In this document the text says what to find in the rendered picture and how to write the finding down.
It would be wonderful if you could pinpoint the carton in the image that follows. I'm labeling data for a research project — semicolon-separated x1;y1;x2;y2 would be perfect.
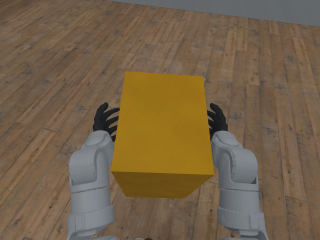
111;71;215;199

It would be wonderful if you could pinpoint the right robot hand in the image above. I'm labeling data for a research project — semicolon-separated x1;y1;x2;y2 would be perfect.
207;103;228;140

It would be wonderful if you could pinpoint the robot right forearm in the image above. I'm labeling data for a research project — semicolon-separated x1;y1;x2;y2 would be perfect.
210;130;269;240

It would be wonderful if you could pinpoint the robot left forearm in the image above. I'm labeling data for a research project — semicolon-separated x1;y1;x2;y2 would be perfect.
66;130;115;240

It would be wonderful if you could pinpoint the left robot hand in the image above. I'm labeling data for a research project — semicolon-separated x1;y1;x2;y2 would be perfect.
93;102;120;142

